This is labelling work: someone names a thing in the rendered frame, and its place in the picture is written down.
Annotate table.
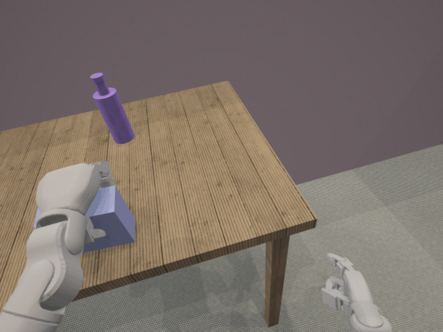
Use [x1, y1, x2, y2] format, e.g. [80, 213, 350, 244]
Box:
[0, 81, 318, 327]

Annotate right robot hand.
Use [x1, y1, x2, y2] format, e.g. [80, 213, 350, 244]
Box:
[322, 253, 374, 315]

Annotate sponge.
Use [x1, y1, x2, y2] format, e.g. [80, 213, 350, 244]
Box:
[33, 186, 135, 253]

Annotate right robot forearm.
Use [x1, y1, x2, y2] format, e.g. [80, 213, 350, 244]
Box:
[349, 301, 392, 332]

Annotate left robot forearm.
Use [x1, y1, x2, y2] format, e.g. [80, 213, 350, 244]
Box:
[0, 209, 87, 332]

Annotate left robot hand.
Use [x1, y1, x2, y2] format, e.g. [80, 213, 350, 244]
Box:
[36, 161, 115, 245]

